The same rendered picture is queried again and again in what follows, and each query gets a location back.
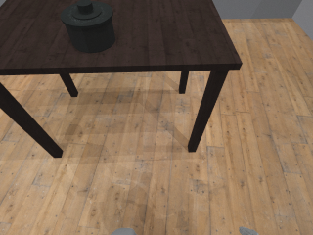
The lid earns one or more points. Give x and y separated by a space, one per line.
100 14

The table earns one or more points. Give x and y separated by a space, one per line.
150 36

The knob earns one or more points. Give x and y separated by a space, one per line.
84 6

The pot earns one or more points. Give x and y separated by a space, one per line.
93 39

